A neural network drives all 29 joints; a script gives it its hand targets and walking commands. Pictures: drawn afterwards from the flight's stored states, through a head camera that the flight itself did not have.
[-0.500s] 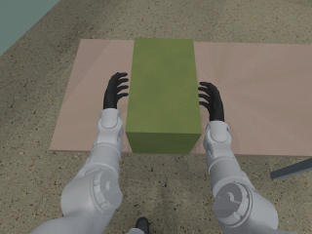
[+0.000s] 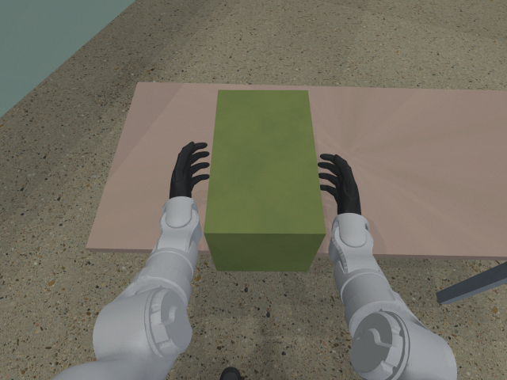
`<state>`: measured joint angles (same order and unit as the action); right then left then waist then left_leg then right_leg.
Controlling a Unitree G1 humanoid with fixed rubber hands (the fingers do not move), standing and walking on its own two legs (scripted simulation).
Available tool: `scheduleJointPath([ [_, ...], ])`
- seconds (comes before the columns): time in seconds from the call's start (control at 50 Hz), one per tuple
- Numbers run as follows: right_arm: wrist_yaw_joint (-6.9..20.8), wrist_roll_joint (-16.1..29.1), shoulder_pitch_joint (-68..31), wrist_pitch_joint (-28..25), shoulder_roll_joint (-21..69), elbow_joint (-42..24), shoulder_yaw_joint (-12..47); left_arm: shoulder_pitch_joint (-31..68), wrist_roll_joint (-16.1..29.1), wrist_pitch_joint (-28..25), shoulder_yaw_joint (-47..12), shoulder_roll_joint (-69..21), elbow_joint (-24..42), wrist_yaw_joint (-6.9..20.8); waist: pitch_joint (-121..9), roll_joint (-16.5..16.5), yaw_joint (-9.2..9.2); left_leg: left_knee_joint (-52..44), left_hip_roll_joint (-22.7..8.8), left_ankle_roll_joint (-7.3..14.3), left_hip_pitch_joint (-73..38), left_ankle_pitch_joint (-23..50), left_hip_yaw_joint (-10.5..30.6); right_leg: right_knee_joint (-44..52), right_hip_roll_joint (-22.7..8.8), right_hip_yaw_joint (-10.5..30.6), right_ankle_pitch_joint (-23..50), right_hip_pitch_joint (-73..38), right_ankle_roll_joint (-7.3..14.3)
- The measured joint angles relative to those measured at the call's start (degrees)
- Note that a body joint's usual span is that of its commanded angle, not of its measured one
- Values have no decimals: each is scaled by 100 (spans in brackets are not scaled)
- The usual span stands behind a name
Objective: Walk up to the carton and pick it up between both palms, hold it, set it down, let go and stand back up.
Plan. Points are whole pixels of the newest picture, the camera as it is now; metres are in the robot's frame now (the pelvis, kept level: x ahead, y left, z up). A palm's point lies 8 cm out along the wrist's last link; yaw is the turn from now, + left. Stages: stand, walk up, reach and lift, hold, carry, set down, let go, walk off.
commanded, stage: reach and lift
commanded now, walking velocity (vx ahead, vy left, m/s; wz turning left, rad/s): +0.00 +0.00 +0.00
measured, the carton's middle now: (262, 180) +0.48 +0.06 -0.06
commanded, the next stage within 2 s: none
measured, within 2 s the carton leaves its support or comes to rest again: leaves its support in 0.02 s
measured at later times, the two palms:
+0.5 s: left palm (174, 184) +0.39 +0.18 +0.06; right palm (355, 202) +0.38 -0.08 +0.06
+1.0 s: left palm (173, 167) +0.38 +0.18 +0.11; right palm (370, 192) +0.38 -0.09 +0.10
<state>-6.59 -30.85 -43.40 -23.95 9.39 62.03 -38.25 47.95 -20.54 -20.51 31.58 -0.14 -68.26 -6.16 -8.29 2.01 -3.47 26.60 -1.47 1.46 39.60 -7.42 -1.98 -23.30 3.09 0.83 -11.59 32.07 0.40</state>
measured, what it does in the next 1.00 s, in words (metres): stands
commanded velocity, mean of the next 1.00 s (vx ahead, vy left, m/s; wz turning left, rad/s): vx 0.00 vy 0.00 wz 0.00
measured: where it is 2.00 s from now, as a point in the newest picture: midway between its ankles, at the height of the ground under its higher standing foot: outside the picture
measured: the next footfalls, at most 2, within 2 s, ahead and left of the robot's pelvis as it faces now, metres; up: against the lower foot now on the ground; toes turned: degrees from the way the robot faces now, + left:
none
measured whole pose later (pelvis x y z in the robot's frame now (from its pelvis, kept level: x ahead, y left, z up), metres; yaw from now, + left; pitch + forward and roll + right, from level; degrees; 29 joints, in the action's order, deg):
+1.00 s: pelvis +0.00 -0.01 +0.01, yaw +1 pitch +3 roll -1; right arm -8.2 -12.5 -37.7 -10.3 7.4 54.4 -20.4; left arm 42.5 -16.3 -1.7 20.8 -1.1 -52.6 -6.4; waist -3.1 2.4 -3.1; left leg 20.1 -1.0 0.9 16.0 -6.8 -2.2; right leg -15.7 2.6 1.1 -10.3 8.0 0.8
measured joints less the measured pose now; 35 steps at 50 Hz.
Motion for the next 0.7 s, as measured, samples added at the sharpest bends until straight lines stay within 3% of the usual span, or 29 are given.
scheduleJointPath([
  [0.34,-36,527,80,269,-106,168,419,-60,629,196,-687,162,-250,-165,-57,-28,81,65,38,31,-553,-55,33,56,-35,-40,-10,-627,-24],
  [0.7,44,1015,297,853,-138,-137,788,-260,540,994,-841,1,374,-182,257,-15,33,-413,60,15,-1669,65,-80,445,-68,73,100,-1665,-13],
])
